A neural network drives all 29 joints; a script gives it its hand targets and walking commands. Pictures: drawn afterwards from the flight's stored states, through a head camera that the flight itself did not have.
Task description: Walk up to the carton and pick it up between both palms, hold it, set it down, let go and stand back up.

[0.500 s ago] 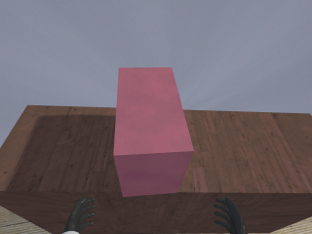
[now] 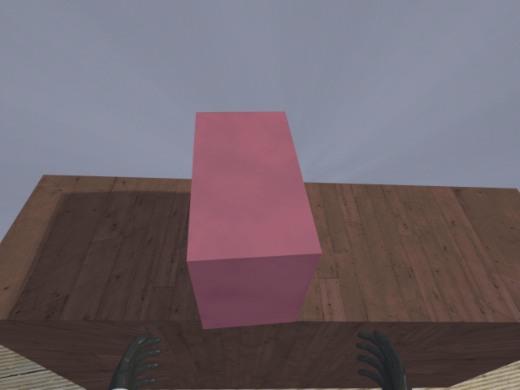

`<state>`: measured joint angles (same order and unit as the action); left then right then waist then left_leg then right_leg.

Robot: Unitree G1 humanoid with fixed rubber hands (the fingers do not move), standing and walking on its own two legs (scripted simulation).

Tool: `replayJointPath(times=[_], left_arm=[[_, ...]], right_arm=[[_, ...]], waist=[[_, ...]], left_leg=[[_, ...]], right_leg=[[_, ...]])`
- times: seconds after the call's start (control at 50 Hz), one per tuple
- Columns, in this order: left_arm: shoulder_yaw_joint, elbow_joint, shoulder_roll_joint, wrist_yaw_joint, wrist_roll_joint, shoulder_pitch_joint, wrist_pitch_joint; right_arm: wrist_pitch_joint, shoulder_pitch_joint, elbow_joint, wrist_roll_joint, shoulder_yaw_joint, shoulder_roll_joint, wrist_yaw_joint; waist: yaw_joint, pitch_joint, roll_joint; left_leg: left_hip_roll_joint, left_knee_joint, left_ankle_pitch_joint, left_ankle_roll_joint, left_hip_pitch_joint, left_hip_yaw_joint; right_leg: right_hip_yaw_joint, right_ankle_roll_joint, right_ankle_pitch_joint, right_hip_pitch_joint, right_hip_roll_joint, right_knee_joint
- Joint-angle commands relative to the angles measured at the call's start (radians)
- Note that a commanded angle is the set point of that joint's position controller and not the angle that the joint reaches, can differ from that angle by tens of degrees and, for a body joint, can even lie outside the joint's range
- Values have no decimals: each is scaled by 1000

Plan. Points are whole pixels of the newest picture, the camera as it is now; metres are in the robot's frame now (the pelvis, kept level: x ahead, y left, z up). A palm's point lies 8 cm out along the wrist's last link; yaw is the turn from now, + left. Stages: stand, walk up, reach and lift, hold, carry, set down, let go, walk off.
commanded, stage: set down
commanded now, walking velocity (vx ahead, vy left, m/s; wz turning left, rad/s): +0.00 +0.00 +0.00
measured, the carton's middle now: (245, 216) +0.42 +0.05 +0.01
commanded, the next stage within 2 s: let go in 0.14 s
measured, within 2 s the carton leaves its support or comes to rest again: neither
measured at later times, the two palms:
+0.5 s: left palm out of the picture +0.15 +0.22 -0.09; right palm out of the picture +0.16 -0.21 -0.09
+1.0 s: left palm out of the picture +0.09 +0.26 -0.12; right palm out of the picture +0.10 -0.25 -0.10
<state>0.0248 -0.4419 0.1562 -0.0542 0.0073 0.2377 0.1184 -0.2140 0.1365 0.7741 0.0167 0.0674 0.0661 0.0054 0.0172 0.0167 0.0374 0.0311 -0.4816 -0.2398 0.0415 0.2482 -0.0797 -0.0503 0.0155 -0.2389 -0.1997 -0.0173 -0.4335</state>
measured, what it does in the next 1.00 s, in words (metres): stands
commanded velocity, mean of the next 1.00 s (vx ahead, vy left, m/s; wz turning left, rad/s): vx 0.00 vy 0.00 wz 0.00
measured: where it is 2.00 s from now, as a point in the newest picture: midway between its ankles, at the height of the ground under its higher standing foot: outside the picture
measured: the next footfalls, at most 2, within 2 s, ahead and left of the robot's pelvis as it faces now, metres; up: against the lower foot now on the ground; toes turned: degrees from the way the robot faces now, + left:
none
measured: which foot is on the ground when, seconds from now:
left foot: down 0.00-1.00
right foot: down 0.00-1.00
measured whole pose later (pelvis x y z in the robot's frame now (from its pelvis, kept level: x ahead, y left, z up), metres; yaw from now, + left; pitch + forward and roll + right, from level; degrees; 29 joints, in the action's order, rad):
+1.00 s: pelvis +0.00 +0.00 +0.00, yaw +0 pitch +0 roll -1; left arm 0.02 -0.84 0.27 -0.02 0.04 0.23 -0.02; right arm -0.04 0.24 0.83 0.01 0.07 0.20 -0.01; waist 0.02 -0.02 0.03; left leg 0.03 -0.48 -0.24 0.03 0.25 -0.08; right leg -0.05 0.02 -0.24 -0.20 -0.02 -0.43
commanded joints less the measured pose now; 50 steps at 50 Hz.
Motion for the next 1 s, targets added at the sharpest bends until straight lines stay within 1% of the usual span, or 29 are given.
replayJointPath(times=[0.0,0.08,0.12,0.18,0.22,0.24,0.26,0.3,0.32,0.42,0.46,0.54,0.56,0.62,0.64,0.66,0.68,0.74,0.76,0.8,0.82,0.84,0.86,0.88,0.9,0.92,0.94,0.96,0.98], left_arm=[[-11,137,174,-4,2,-122,-50],[-22,156,179,-11,5,-138,-52],[-17,134,170,-2,-6,-141,-47],[-19,132,168,-8,6,-105,-54],[-21,108,151,-4,20,-68,-45],[-9,157,165,-7,14,-97,-49],[-28,116,162,-5,3,-142,-44],[-19,145,172,-7,-10,-154,-48],[-5,128,173,-7,-4,-109,-56],[-20,131,175,-12,9,-128,-42],[-8,139,180,-8,-1,-136,-43],[-12,138,174,-8,-7,-133,-47],[-9,129,176,-16,12,-124,-43],[-12,138,171,-15,13,-130,-47],[-7,165,185,-12,-7,-128,-54],[55,-74,284,3,30,-44,-105],[79,-80,322,13,36,24,-134],[88,-126,338,27,31,-30,-168],[76,-155,315,35,32,-13,-175],[65,-200,325,36,39,-39,-180],[62,-217,307,38,24,-15,-188],[63,-233,321,39,28,-63,-192],[66,-255,336,41,32,-74,-192],[61,-274,329,42,39,-90,-191],[54,-291,325,45,35,-85,-191],[47,-305,320,42,37,-56,-193],[52,-322,327,49,27,-86,-191],[59,-332,366,41,36,-69,-198],[55,-354,360,38,38,-91,-194]], right_arm=[[-66,-113,-47,-69,64,229,-12],[-74,-124,-44,-62,71,225,-16],[-76,-113,-59,-59,51,220,-7],[-75,-108,-33,-60,70,233,-16],[-68,-83,-15,-58,48,247,-22],[-67,-83,-21,-58,65,243,-19],[-65,-115,-23,-62,57,233,-16],[-71,-124,-69,-56,48,213,-16],[-69,-99,-63,-59,53,233,-14],[-63,-115,-40,-67,58,239,-20],[-61,-125,-26,-64,63,250,-17],[-60,-116,-44,-63,56,241,-22],[-56,-112,-46,-57,60,250,-25],[-62,-114,-24,-56,67,245,-28],[-71,-120,-60,-43,57,240,-24],[44,46,12,-76,40,407,-2],[90,36,6,-71,51,369,-1],[142,-13,-26,-71,38,332,6],[139,-3,-29,-74,37,358,1],[148,32,-2,-67,37,378,1],[144,14,-4,-71,21,362,3],[146,40,6,-73,20,366,5],[149,27,0,-66,22,374,0],[148,7,-6,-72,29,367,3],[155,28,9,-79,16,410,2],[158,33,5,-69,16,386,4],[159,7,3,-74,23,411,0],[168,23,3,-74,23,393,-1],[171,50,14,-60,20,399,3]], waist=[[-30,-107,-84],[-39,-122,-122],[-38,-87,-76],[-30,-119,-116],[-28,-112,-82],[-33,-109,-116],[-41,-71,-82],[-27,-89,-80],[-26,-88,-40],[-34,-88,-101],[-31,-98,-87],[-32,-68,-59],[-19,-108,-78],[-29,-127,-110],[-28,-135,-69],[18,-193,-106],[6,-229,-44],[-3,-151,-69],[-6,-167,-146],[-20,-148,-96],[11,-152,-83],[-13,-132,-71],[-24,-196,-123],[-20,-146,-96],[-11,-109,-163],[-18,-133,-130],[-8,-120,-194],[0,-170,-137],[-17,-103,-93]], left_leg=[[-26,117,176,2,-217,150],[-29,103,177,5,-209,139],[-31,108,156,-7,-190,143],[-31,107,193,7,-210,140],[-29,106,220,-3,-217,137],[-25,108,198,11,-203,138],[-35,109,152,-5,-188,136],[-35,113,149,-9,-174,143],[-35,119,163,-12,-172,151],[-34,103,149,-12,-204,142],[-35,113,190,4,-202,145],[-33,123,158,-13,-182,145],[-34,98,183,-11,-198,132],[-28,104,199,2,-212,133],[-32,109,200,-9,-207,137],[51,-39,382,-70,-36,0],[54,-40,306,-84,-29,18],[42,10,168,-74,53,5],[26,6,131,-81,28,-4],[36,15,138,-83,27,-10],[44,18,127,-94,16,-19],[36,19,156,-86,-10,-17],[54,15,156,-93,-51,-21],[47,39,145,-87,-28,-25],[55,42,110,-98,19,-52],[56,40,89,-104,21,-69],[54,49,111,-93,18,-31],[49,55,127,-85,18,-28],[41,46,139,-80,-2,-41]], right_leg=[[-1,-10,96,21,-25,62],[5,0,117,21,-18,60],[12,-11,109,24,-12,66],[7,-4,121,26,-17,59],[4,-5,145,41,-20,55],[1,-7,125,30,-19,57],[13,-9,104,24,-12,66],[12,-10,106,36,-6,64],[12,-16,114,32,-4,67],[13,-7,111,6,-2,61],[12,-16,139,27,-4,55],[15,-10,117,11,-3,64],[20,-14,136,7,3,52],[6,-9,142,12,-9,49],[17,-15,152,38,-3,57],[74,8,290,155,111,-30],[77,14,257,166,123,-35],[113,27,184,153,141,0],[133,25,170,142,145,16],[127,41,149,118,148,35],[138,32,153,113,153,35],[119,18,138,78,132,40],[109,23,124,74,134,37],[97,24,98,64,117,23],[110,15,94,72,111,32],[118,26,124,89,115,26],[103,20,111,81,122,43],[94,19,102,116,123,40],[117,25,89,53,127,64]])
